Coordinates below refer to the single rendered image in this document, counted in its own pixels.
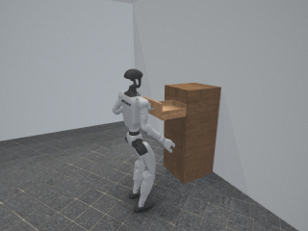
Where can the drawer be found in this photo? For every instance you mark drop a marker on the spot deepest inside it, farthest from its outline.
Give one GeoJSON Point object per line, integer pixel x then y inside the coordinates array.
{"type": "Point", "coordinates": [167, 109]}

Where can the cabinet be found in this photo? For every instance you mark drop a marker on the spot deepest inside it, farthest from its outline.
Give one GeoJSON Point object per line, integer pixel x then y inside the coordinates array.
{"type": "Point", "coordinates": [195, 134]}

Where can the robot right hand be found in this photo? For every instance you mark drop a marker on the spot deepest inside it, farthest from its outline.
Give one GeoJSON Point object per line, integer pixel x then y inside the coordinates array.
{"type": "Point", "coordinates": [168, 144]}

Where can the right robot shin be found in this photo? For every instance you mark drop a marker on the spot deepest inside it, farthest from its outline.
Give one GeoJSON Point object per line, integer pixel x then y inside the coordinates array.
{"type": "Point", "coordinates": [146, 186]}

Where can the left robot upper arm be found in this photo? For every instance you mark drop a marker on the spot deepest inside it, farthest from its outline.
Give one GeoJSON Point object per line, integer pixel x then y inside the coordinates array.
{"type": "Point", "coordinates": [118, 103]}

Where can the right robot forearm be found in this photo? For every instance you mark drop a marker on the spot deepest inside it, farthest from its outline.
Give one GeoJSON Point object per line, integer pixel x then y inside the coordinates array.
{"type": "Point", "coordinates": [151, 132]}

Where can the humanoid robot head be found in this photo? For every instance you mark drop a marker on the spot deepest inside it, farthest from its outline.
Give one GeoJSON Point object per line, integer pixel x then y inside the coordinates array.
{"type": "Point", "coordinates": [133, 74]}

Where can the right robot upper arm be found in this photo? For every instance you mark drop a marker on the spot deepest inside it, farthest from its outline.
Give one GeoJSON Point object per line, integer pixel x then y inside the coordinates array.
{"type": "Point", "coordinates": [143, 106]}

